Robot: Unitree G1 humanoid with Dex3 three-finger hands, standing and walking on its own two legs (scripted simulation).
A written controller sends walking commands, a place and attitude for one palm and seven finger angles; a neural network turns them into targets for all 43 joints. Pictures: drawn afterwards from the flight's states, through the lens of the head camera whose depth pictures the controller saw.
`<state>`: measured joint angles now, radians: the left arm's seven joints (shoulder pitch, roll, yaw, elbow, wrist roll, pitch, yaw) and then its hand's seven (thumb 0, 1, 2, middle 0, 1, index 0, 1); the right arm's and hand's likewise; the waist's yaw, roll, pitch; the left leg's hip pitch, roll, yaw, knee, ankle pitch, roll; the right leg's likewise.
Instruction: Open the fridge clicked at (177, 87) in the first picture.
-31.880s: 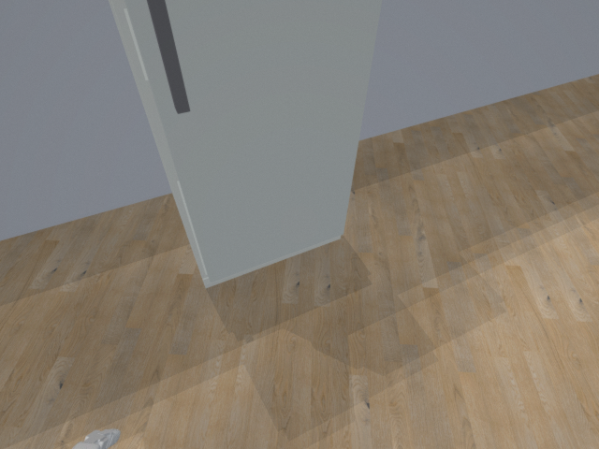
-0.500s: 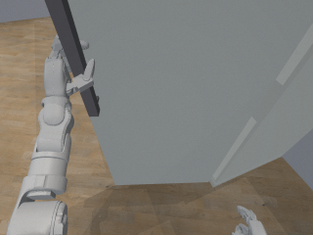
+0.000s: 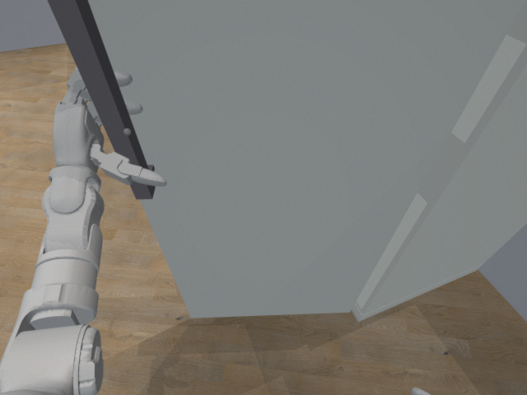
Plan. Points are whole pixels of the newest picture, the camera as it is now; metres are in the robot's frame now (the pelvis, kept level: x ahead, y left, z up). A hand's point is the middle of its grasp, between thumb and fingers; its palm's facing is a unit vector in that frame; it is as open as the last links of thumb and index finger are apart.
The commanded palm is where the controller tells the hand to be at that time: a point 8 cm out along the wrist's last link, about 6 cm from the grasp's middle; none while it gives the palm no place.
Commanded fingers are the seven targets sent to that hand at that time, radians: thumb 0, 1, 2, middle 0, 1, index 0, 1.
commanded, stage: loosen the grip on the handle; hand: left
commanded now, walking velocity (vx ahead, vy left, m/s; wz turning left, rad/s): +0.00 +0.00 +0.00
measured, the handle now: (112, 89) +0.44 +0.22 +0.25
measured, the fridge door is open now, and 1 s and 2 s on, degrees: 71 69 69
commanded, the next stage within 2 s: slip the hand off the handle in 0.06 s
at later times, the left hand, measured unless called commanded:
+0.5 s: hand (78, 135) +0.38 +0.26 +0.22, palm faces +0.21 -0.97 -0.11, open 14.7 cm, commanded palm +0.36 +0.29 +0.21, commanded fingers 0.00 -0.55 0.20 -0.25 -1.15 -0.25 -1.15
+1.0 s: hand (69, 158) +0.35 +0.26 +0.21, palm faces +0.17 -0.98 -0.10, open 14.7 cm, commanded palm +0.31 +0.30 +0.21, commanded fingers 0.00 -0.55 0.20 -0.25 -1.15 -0.25 -1.15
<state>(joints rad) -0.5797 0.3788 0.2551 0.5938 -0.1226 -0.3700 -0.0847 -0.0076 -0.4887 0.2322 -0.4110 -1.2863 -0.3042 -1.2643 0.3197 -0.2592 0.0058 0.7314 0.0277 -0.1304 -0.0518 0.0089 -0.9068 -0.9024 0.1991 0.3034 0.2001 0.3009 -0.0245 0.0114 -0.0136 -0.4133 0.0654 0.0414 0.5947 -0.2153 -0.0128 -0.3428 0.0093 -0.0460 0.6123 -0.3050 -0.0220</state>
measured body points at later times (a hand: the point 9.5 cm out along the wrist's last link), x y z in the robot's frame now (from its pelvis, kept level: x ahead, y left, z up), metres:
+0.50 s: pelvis +0.04 +0.02 +0.00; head +0.04 +0.02 +0.45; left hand +0.37 +0.31 +0.22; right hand +0.20 -0.22 -0.09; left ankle +0.06 +0.14 -0.73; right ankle +0.01 -0.10 -0.73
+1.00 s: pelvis +0.01 +0.02 +0.00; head +0.01 +0.02 +0.45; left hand +0.33 +0.31 +0.21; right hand +0.15 -0.22 -0.10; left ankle +0.06 +0.14 -0.73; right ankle +0.01 -0.10 -0.73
